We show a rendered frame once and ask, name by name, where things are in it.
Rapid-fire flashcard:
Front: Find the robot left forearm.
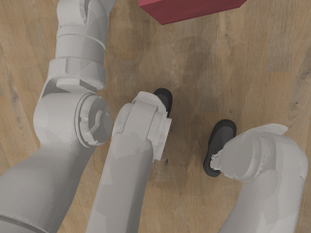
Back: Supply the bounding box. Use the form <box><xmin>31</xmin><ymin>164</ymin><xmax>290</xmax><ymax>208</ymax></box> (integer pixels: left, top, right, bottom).
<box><xmin>33</xmin><ymin>0</ymin><xmax>116</xmax><ymax>126</ymax></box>

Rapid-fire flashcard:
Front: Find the left robot thigh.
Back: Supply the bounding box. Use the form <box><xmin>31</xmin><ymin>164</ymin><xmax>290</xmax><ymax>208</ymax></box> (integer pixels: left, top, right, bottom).
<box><xmin>86</xmin><ymin>100</ymin><xmax>172</xmax><ymax>233</ymax></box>

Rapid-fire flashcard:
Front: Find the carton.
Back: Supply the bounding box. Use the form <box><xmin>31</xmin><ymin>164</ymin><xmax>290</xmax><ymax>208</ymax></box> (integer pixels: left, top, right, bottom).
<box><xmin>138</xmin><ymin>0</ymin><xmax>247</xmax><ymax>25</ymax></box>

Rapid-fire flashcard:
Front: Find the robot left foot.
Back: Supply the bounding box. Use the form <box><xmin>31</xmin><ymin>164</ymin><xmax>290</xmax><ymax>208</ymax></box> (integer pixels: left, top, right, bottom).
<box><xmin>153</xmin><ymin>87</ymin><xmax>173</xmax><ymax>118</ymax></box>

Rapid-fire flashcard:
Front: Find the robot left upper arm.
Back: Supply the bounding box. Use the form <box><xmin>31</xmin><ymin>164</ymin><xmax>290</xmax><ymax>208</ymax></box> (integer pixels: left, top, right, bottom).
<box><xmin>0</xmin><ymin>92</ymin><xmax>113</xmax><ymax>233</ymax></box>

